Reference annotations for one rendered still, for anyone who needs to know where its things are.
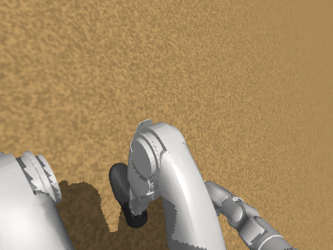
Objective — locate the right robot arm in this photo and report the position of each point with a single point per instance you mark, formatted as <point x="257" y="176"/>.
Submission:
<point x="255" y="231"/>

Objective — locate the right robot foot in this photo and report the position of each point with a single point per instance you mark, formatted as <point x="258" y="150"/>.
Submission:
<point x="121" y="190"/>

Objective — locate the right robot hand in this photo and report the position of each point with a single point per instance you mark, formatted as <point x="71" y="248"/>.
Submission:
<point x="218" y="195"/>

